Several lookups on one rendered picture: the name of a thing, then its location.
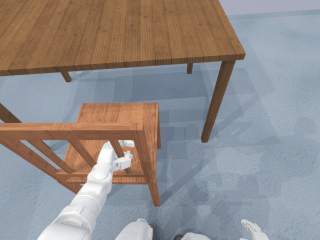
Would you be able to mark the left robot shin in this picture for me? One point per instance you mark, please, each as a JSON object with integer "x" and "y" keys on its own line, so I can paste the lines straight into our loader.
{"x": 142, "y": 220}

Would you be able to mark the left robot hand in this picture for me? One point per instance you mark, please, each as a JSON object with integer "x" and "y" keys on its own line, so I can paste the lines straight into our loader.
{"x": 108, "y": 155}

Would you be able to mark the table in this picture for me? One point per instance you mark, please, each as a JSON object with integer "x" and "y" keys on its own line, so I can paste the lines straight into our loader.
{"x": 61, "y": 36}

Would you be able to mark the robot left thigh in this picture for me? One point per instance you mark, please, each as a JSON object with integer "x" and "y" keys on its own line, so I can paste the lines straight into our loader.
{"x": 136, "y": 231}

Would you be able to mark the left robot upper arm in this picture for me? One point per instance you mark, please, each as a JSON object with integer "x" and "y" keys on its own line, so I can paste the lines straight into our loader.
{"x": 58, "y": 231}

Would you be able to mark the chair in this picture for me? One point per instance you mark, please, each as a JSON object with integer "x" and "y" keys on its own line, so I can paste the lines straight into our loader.
{"x": 96, "y": 124}

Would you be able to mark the right robot hand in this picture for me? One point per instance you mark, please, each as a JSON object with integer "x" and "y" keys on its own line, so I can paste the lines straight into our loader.
{"x": 253, "y": 230}

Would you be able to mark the left robot forearm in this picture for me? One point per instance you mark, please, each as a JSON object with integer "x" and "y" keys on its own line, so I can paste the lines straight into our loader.
{"x": 89, "y": 201}

